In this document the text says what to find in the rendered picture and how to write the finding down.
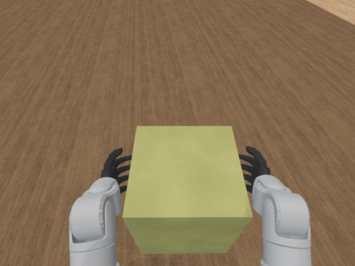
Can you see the carton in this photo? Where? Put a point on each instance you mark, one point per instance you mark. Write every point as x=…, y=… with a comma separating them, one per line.
x=186, y=192

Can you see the robot right forearm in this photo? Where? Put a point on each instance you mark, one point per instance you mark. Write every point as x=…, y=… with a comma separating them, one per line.
x=286, y=228

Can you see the right robot hand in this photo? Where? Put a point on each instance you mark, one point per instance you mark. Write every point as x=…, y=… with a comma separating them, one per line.
x=259, y=166

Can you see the left robot hand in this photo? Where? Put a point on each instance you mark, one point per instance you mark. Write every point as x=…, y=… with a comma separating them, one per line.
x=111, y=170

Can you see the robot left forearm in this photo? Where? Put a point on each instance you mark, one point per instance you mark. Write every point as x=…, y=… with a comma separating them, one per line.
x=92, y=228

